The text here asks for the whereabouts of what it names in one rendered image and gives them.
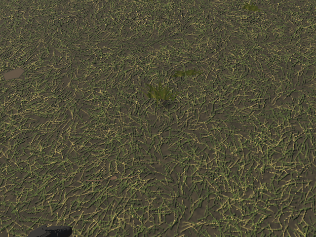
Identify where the left robot hand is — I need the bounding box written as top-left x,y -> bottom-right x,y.
27,225 -> 72,237

